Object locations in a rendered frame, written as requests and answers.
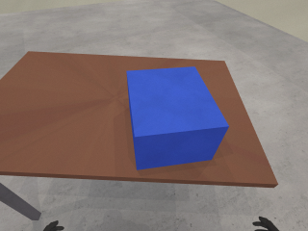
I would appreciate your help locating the table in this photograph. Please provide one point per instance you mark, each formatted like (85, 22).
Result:
(67, 115)

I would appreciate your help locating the robot left hand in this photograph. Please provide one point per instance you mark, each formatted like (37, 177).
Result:
(53, 227)

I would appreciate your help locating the carton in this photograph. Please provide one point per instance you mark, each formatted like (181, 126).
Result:
(175, 119)

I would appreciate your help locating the robot right hand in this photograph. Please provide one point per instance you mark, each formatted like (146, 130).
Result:
(264, 222)

